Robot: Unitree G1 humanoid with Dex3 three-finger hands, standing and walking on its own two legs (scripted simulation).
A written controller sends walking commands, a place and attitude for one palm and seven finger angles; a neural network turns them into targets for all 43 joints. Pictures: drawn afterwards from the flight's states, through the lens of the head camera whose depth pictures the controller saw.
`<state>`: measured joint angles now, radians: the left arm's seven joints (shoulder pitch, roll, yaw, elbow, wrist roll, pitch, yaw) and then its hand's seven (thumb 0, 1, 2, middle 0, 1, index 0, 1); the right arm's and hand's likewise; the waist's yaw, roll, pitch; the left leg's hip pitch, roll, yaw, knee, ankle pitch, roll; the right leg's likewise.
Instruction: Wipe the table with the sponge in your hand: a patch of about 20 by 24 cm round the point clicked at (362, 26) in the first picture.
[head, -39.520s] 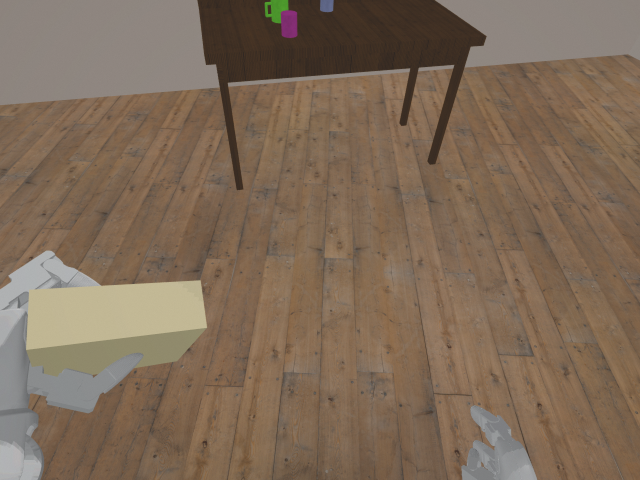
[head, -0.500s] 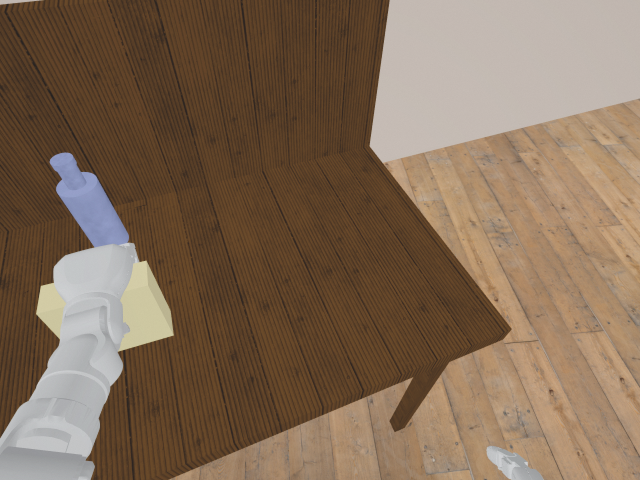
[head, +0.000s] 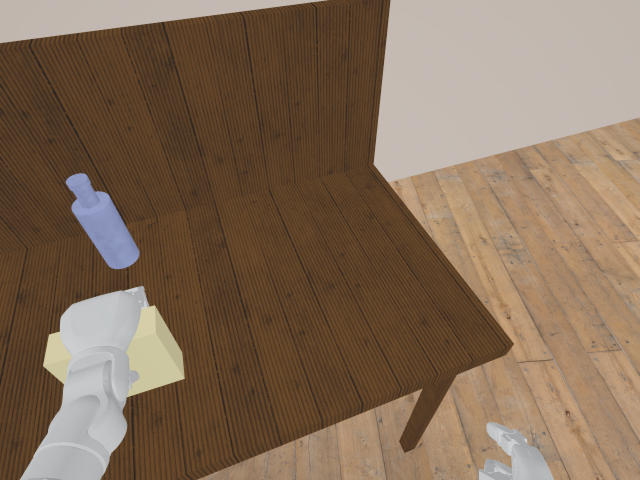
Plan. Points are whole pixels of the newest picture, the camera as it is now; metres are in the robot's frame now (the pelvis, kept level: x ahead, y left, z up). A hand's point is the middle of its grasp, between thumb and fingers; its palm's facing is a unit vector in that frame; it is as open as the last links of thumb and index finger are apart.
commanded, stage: wipe back along the first lane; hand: left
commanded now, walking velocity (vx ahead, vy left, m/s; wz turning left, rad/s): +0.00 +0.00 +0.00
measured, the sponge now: (128, 366) +0.27 +0.31 -0.05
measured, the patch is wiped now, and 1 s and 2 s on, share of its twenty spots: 1.00 1.00 1.00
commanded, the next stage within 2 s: lift the sponge slowly off the table in 0.34 s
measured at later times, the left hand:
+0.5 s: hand (120, 378) +0.23 +0.29 +0.00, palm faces -0.07 -0.06 -1.00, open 9.3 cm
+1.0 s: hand (123, 378) +0.23 +0.28 +0.01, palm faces -0.08 -0.13 -0.99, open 9.3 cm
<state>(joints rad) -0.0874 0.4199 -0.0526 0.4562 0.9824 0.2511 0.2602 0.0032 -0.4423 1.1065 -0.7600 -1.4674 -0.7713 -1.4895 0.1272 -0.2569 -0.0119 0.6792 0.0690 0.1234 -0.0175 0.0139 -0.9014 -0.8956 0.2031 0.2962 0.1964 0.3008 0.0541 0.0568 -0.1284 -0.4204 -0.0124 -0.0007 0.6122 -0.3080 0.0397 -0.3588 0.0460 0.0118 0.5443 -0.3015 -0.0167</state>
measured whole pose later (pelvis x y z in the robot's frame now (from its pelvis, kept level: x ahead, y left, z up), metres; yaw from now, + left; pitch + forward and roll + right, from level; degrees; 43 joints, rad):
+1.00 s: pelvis -0.01 -0.01 +0.01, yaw +0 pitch +1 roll -1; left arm 0.07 0.38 -0.10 0.24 0.95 0.29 0.20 0.00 -0.47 1.10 -0.80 -1.42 -0.81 -1.44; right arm 0.06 -0.24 -0.01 0.72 0.05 0.07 -0.05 0.02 -0.90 -0.90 0.20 0.30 0.20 0.30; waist 0.10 0.07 -0.06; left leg -0.27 -0.01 0.01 0.52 -0.27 0.03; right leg -0.23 0.05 0.02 0.48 -0.27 -0.03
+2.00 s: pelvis -0.02 -0.01 +0.02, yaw +0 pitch -4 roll +0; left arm 0.01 0.43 -0.12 0.07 0.93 0.38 0.05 0.00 -0.47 1.10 -0.81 -1.41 -0.82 -1.43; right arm -0.01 -0.25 0.03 0.73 0.04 0.08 -0.06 0.02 -0.90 -0.90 0.20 0.30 0.20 0.30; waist 0.12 0.09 0.00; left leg -0.11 -0.01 0.00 0.37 -0.19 0.02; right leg -0.07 0.05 0.03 0.34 -0.20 -0.03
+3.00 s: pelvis -0.02 -0.01 +0.02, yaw +0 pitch -5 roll +0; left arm 0.10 0.49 -0.06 -0.14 0.88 0.41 -0.01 0.00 -0.47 1.10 -0.81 -1.40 -0.82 -1.43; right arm -0.02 -0.27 0.04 0.73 0.04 0.07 -0.05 0.02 -0.90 -0.90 0.20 0.30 0.20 0.30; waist 0.13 0.11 0.00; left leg -0.10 -0.02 0.00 0.37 -0.18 0.03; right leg -0.06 0.04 0.03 0.34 -0.19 -0.03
